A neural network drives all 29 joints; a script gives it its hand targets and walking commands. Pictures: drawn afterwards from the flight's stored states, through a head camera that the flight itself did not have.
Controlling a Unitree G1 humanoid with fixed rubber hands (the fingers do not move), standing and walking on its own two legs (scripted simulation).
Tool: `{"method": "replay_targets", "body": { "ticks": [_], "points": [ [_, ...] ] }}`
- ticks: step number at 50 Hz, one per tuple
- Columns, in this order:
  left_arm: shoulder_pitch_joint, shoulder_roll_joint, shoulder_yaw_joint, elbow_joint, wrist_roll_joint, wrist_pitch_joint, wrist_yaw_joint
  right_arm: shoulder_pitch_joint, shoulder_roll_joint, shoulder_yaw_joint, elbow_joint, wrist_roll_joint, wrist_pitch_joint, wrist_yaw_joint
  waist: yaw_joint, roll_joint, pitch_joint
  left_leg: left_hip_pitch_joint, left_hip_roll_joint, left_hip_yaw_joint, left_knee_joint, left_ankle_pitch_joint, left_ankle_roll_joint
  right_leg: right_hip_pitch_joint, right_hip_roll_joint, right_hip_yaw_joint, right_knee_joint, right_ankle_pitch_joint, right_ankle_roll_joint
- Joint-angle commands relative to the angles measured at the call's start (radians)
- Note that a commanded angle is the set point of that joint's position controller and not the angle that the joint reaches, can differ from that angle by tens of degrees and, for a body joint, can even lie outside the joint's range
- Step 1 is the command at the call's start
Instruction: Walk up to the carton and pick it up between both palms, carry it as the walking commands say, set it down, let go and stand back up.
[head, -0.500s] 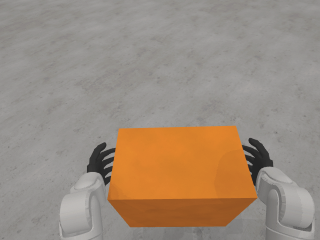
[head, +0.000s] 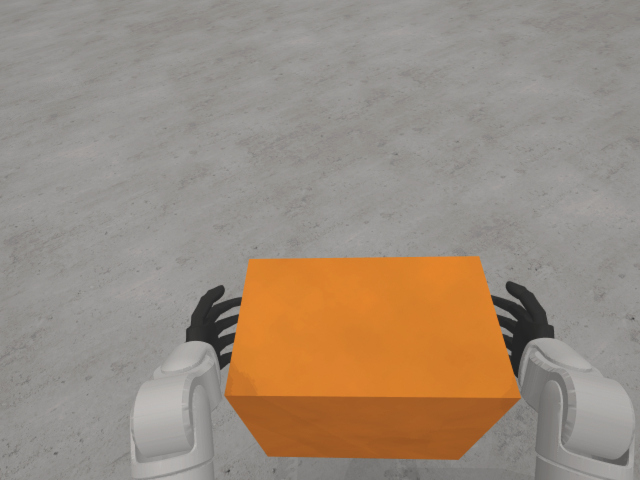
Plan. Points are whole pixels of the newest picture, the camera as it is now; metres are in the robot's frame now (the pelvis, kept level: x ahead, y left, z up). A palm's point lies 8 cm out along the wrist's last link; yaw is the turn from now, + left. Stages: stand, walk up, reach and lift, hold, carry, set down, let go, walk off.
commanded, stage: carry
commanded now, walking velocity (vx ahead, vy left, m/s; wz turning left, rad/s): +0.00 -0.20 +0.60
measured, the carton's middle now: (362, 367) +0.27 -0.02 -0.01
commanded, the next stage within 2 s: none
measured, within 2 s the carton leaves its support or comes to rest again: neither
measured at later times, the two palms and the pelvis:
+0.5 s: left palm (213, 394) +0.21 +0.14 +0.08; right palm (518, 303) +0.30 -0.21 +0.07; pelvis +0.01 -0.10 +0.00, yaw +16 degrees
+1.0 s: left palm out of the picture +0.12 +0.09 +0.07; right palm (506, 284) +0.33 -0.20 +0.07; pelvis +0.02 -0.20 +0.00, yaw +34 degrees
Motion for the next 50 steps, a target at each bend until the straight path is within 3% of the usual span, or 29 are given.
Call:
{"method": "replay_targets", "body": {
  "ticks": [1, 6, 7, 8, 9, 10, 11, 12, 14, 16, 20, 23, 24, 25, 26, 27, 28, 29, 30, 32, 37, 39, 40, 41, 42, 43, 45, 47, 50],
  "points": [
    [-0.479, -0.765, -0.710, -0.165, -0.368, 0.015, -0.196, -0.597, 0.811, 0.830, -0.159, 0.448, -0.014, 0.214, 0.032, -0.218, -0.234, -0.053, 0.012, 0.068, 0.038, 0.010, -0.007, 0.226, -0.189, 0.093, -0.212, 0.281, -0.096],
    [-0.421, -0.725, -0.697, -0.117, -0.345, 0.028, -0.191, -0.506, 0.764, 0.778, -0.100, 0.412, -0.001, 0.209, 0.037, -0.239, -0.308, 0.117, -0.039, 0.138, -0.267, 0.001, 0.025, 0.257, -0.239, 0.086, -0.138, 0.394, -0.148],
    [-0.430, -0.723, -0.705, -0.110, -0.346, 0.030, -0.191, -0.489, 0.762, 0.768, -0.080, 0.402, 0.001, 0.210, 0.028, -0.221, -0.312, 0.173, -0.054, 0.156, -0.374, 0.061, 0.032, 0.240, -0.233, 0.063, -0.097, 0.379, -0.137],
    [-0.431, -0.723, -0.713, -0.094, -0.347, 0.032, -0.193, -0.469, 0.761, 0.758, -0.059, 0.392, 0.002, 0.212, 0.014, -0.184, -0.319, 0.269, -0.052, 0.149, -0.549, 0.166, 0.033, 0.194, -0.214, 0.027, -0.027, 0.307, -0.093],
    [-0.434, -0.727, -0.720, -0.075, -0.347, 0.034, -0.196, -0.464, 0.760, 0.747, -0.046, 0.386, 0.001, 0.214, 0.008, -0.109, -0.305, 0.393, 0.029, 0.045, -0.681, 0.275, 0.030, 0.081, -0.192, -0.001, 0.058, 0.246, -0.029],
    [-0.456, -0.725, -0.724, -0.073, -0.347, 0.035, -0.199, -0.435, 0.772, 0.730, -0.022, 0.383, 0.000, 0.216, 0.008, 0.071, -0.274, 0.535, 0.251, -0.273, -0.722, 0.551, 0.073, -0.157, -0.143, -0.006, 0.193, 0.085, 0.042],
    [-0.486, -0.741, -0.748, -0.081, -0.361, 0.035, -0.206, -0.420, 0.768, 0.721, -0.004, 0.358, -0.016, 0.215, 0.021, 0.319, -0.242, 0.596, 0.463, -0.558, -0.663, 1.029, 0.233, -0.369, 0.020, -0.018, 0.303, -0.338, 0.080],
    [-0.491, -0.761, -0.760, -0.081, -0.365, 0.020, -0.208, -0.455, 0.782, 0.735, -0.049, 0.366, -0.018, 0.215, 0.017, 0.159, -0.288, 0.635, 0.410, -0.438, -0.599, 1.156, 0.243, -0.314, -0.031, 0.114, 0.403, -0.291, 0.065],
    [-0.548, -0.801, -0.793, -0.115, -0.422, 0.011, -0.217, -0.463, 0.786, 0.721, -0.109, 0.349, -0.029, 0.204, 0.021, 0.099, -0.302, 0.594, 0.340, -0.312, -0.606, 1.013, 0.193, -0.301, -0.019, 0.118, 0.449, -0.203, 0.075],
    [-0.558, -0.786, -0.803, -0.149, -0.440, 0.007, -0.213, -0.466, 0.766, 0.727, -0.152, 0.337, -0.036, 0.192, 0.024, 0.134, -0.294, 0.535, 0.269, -0.231, -0.610, 0.938, 0.168, -0.245, -0.002, 0.101, 0.401, -0.136, 0.093],
    [-0.500, -0.757, -0.785, -0.125, -0.420, 0.007, -0.202, -0.431, 0.733, 0.730, -0.172, 0.319, -0.030, 0.183, 0.016, 0.148, -0.302, 0.473, 0.233, -0.211, -0.600, 0.835, 0.147, -0.152, 0.041, 0.076, 0.245, -0.115, 0.104],
    [-0.459, -0.742, -0.769, -0.101, -0.400, 0.008, -0.200, -0.404, 0.716, 0.738, -0.165, 0.309, -0.024, 0.185, 0.011, 0.199, -0.299, 0.389, 0.187, -0.186, -0.548, 0.717, 0.109, -0.010, 0.101, 0.015, 0.012, -0.100, 0.095],
    [-0.439, -0.740, -0.761, -0.083, -0.391, 0.009, -0.199, -0.408, 0.712, 0.743, -0.162, 0.310, -0.022, 0.186, 0.023, 0.175, -0.309, 0.334, 0.154, -0.155, -0.488, 0.655, 0.080, 0.102, 0.113, -0.016, -0.151, -0.025, 0.088],
    [-0.422, -0.737, -0.755, -0.063, -0.386, 0.008, -0.199, -0.407, 0.712, 0.747, -0.149, 0.312, -0.018, 0.186, 0.029, 0.080, -0.338, 0.221, 0.095, -0.112, -0.391, 0.542, 0.046, 0.261, 0.042, 0.056, -0.261, -0.002, 0.071],
    [-0.387, -0.728, -0.746, -0.042, -0.381, 0.009, -0.200, -0.395, 0.715, 0.755, -0.147, 0.314, -0.016, 0.187, 0.028, -0.184, -0.330, 0.000, -0.012, -0.029, -0.198, 0.166, -0.005, 0.392, -0.238, 0.340, -0.315, 0.232, 0.005],
    [-0.345, -0.716, -0.741, -0.047, -0.356, 0.003, -0.195, -0.454, 0.730, 0.769, -0.142, 0.339, -0.011, 0.198, 0.036, -0.465, -0.310, -0.125, -0.045, 0.031, -0.020, -0.164, -0.021, 0.350, -0.394, 0.456, -0.277, 0.373, -0.145],
    [-0.354, -0.736, -0.739, -0.090, -0.357, 0.001, -0.191, -0.488, 0.757, 0.790, -0.151, 0.365, -0.018, 0.205, 0.036, -0.362, -0.290, -0.102, -0.010, -0.006, 0.099, -0.144, -0.011, 0.297, -0.348, 0.379, -0.251, 0.407, -0.170],
    [-0.374, -0.754, -0.745, -0.117, -0.356, -0.001, -0.186, -0.518, 0.770, 0.812, -0.151, 0.391, -0.020, 0.212, 0.028, -0.253, -0.272, -0.066, -0.001, 0.000, 0.121, -0.075, 0.003, 0.241, -0.294, 0.280, -0.244, 0.346, -0.140],
    [-0.402, -0.752, -0.739, -0.128, -0.352, -0.005, -0.182, -0.543, 0.771, 0.830, -0.156, 0.414, -0.023, 0.217, 0.025, -0.203, -0.247, -0.052, 0.013, 0.018, 0.101, -0.020, 0.003, 0.218, -0.237, 0.188, -0.235, 0.313, -0.111],
    [-0.420, -0.761, -0.743, -0.175, -0.356, -0.014, -0.176, -0.552, 0.784, 0.845, -0.180, 0.443, -0.026, 0.219, 0.030, -0.214, -0.248, -0.036, 0.009, 0.058, 0.016, 0.003, -0.014, 0.243, -0.180, 0.084, -0.183, 0.366, -0.104],
    [-0.381, -0.716, -0.733, -0.129, -0.337, -0.001, -0.178, -0.464, 0.736, 0.795, -0.112, 0.409, -0.014, 0.214, 0.030, -0.232, -0.302, 0.125, -0.034, 0.129, -0.257, -0.013, 0.022, 0.252, -0.226, 0.086, -0.131, 0.412, -0.147],
    [-0.398, -0.721, -0.749, -0.107, -0.342, 0.005, -0.183, -0.438, 0.733, 0.778, -0.071, 0.390, -0.012, 0.217, 0.008, -0.184, -0.302, 0.259, -0.030, 0.124, -0.525, 0.160, 0.028, 0.190, -0.216, 0.043, -0.042, 0.362, -0.093],
    [-0.406, -0.730, -0.758, -0.090, -0.346, 0.009, -0.187, -0.439, 0.731, 0.767, -0.059, 0.383, -0.012, 0.219, -0.001, -0.111, -0.289, 0.364, 0.040, 0.022, -0.680, 0.269, 0.028, 0.097, -0.189, 0.014, 0.047, 0.291, -0.030],
    [-0.434, -0.733, -0.763, -0.091, -0.348, 0.013, -0.189, -0.417, 0.741, 0.749, -0.031, 0.379, -0.012, 0.220, 0.002, 0.086, -0.263, 0.497, 0.264, -0.319, -0.729, 0.553, 0.076, -0.135, -0.126, 0.002, 0.190, 0.105, 0.042],
    [-0.474, -0.743, -0.793, -0.104, -0.364, 0.015, -0.196, -0.390, 0.749, 0.741, 0.007, 0.357, -0.024, 0.217, 0.013, 0.344, -0.223, 0.557, 0.455, -0.567, -0.676, 1.006, 0.231, -0.340, 0.029, -0.008, 0.315, -0.316, 0.078],
    [-0.467, -0.767, -0.797, -0.088, -0.360, 0.002, -0.198, -0.425, 0.774, 0.759, -0.033, 0.364, -0.022, 0.218, 0.011, 0.152, -0.264, 0.595, 0.398, -0.440, -0.611, 1.104, 0.232, -0.296, -0.025, 0.120, 0.427, -0.268, 0.065],
    [-0.511, -0.803, -0.826, -0.122, -0.415, -0.004, -0.208, -0.434, 0.782, 0.748, -0.096, 0.348, -0.034, 0.208, 0.014, 0.083, -0.292, 0.548, 0.331, -0.316, -0.613, 0.939, 0.184, -0.284, -0.016, 0.128, 0.482, -0.191, 0.078],
    [-0.517, -0.793, -0.835, -0.155, -0.431, -0.006, -0.205, -0.437, 0.769, 0.761, -0.141, 0.337, -0.038, 0.197, 0.016, 0.121, -0.285, 0.488, 0.256, -0.235, -0.616, 0.857, 0.154, -0.230, 0.000, 0.107, 0.433, -0.130, 0.095],
    [-0.475, -0.769, -0.823, -0.145, -0.418, -0.002, -0.198, -0.397, 0.751, 0.767, -0.154, 0.322, -0.029, 0.190, 0.006, 0.147, -0.291, 0.463, 0.235, -0.235, -0.612, 0.833, 0.143, -0.180, 0.037, 0.077, 0.318, -0.129, 0.103]
  ]
}}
